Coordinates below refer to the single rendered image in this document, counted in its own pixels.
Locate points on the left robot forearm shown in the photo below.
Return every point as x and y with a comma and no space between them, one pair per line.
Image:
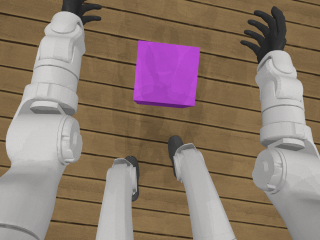
56,70

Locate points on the left robot foot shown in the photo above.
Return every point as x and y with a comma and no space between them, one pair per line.
135,163

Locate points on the right robot forearm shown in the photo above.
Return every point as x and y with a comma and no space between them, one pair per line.
282,106

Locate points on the robot right thigh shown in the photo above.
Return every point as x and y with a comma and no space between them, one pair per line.
207,215

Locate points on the left robot hand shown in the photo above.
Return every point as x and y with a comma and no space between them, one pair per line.
78,8

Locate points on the robot left upper arm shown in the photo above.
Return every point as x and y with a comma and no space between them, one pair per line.
40,146

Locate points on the carton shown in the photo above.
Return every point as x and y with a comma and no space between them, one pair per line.
166,74

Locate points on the robot right upper arm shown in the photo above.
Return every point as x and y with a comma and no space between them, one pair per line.
291,181

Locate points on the right robot hand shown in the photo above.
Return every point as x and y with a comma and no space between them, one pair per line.
274,36

